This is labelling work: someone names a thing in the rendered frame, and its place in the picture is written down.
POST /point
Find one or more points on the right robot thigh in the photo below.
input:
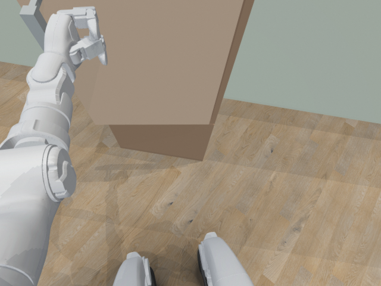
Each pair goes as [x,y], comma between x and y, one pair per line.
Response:
[225,268]

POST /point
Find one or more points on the robot left upper arm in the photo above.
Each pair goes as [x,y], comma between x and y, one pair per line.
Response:
[33,182]

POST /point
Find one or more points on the robot left hand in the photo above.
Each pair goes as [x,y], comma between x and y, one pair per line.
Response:
[61,36]

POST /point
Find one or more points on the right robot shin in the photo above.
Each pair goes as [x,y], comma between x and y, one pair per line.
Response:
[207,274]

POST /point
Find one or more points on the handle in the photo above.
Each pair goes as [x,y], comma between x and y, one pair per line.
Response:
[34,20]

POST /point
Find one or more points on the cupboard door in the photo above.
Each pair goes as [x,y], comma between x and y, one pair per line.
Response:
[166,59]

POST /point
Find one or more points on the robot left forearm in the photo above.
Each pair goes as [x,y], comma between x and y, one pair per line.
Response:
[47,113]

